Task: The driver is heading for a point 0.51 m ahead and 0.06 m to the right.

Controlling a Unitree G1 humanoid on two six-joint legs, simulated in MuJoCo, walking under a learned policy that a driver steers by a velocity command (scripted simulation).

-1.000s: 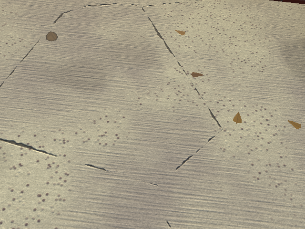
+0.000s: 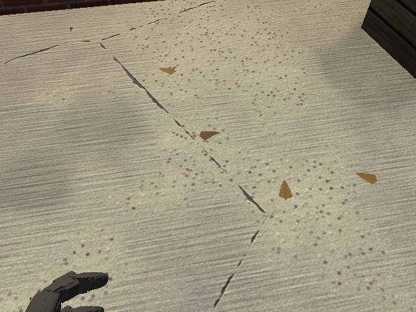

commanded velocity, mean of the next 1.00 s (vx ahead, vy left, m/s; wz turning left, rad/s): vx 0.33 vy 0.00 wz -0.38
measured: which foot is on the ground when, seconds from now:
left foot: down 0.00-0.02, up 0.04-0.48, down 0.50-1.00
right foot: down 0.00-0.50, up 0.52-0.84, down 0.86-1.00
